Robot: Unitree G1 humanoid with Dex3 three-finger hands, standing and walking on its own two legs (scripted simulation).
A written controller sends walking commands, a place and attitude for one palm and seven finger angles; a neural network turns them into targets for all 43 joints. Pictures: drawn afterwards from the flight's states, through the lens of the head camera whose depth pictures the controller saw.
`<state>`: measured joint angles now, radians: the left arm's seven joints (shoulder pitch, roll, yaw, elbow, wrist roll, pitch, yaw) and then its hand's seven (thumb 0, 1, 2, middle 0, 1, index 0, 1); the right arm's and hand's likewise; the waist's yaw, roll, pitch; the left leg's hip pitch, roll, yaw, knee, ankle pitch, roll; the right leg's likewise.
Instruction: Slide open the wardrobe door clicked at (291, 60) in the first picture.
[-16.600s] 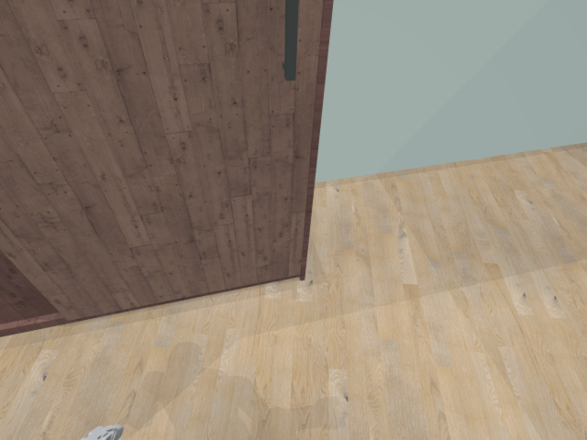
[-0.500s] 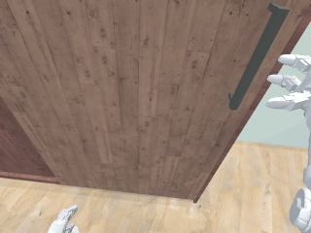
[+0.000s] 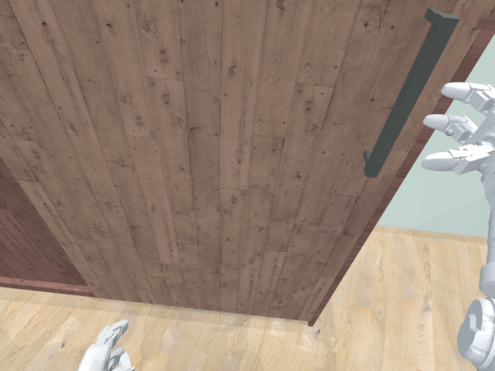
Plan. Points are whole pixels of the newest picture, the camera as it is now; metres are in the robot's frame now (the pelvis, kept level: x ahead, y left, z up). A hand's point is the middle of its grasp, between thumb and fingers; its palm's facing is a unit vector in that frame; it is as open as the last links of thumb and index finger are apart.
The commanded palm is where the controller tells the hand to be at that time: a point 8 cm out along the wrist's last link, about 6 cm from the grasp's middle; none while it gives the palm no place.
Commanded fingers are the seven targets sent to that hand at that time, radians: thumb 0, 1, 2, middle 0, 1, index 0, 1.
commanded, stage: move the hooked fingers beside the handle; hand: right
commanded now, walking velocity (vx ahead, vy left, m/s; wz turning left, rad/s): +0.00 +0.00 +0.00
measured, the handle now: (397, 104) +0.47 -0.18 +0.25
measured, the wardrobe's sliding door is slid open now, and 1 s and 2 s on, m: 0.00 0.00 0.00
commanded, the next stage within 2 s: feel for the door with the fingertips in 0.16 s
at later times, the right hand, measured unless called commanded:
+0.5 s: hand (438, 134) +0.40 -0.22 +0.25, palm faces +0.01 +1.00 -0.03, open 14.0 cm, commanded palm +0.37 -0.26 +0.25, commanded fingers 0.00 0.50 -0.30 0.30 1.20 0.30 1.20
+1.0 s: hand (426, 131) +0.41 -0.21 +0.24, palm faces +0.07 +1.00 -0.02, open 14.0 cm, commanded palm +0.39 -0.26 +0.25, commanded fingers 0.00 0.50 -0.30 0.30 1.20 0.30 1.20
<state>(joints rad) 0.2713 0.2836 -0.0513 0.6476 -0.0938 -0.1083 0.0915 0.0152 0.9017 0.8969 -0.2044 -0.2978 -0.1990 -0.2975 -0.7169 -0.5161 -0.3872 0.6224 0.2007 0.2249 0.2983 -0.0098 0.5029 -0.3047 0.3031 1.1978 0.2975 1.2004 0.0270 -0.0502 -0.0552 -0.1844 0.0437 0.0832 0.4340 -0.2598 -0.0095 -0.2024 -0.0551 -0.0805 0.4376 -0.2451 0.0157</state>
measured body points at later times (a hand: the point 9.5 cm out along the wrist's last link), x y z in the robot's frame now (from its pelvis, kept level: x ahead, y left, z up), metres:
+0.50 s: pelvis +0.00 +0.00 +0.00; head -0.01 +0.02 +0.45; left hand +0.14 +0.25 -0.10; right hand +0.39 -0.27 +0.25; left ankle -0.02 +0.12 -0.74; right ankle -0.01 -0.13 -0.74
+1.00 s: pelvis -0.01 +0.00 +0.00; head -0.02 +0.02 +0.45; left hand +0.14 +0.26 -0.10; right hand +0.40 -0.26 +0.25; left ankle -0.02 +0.12 -0.74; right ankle -0.01 -0.13 -0.74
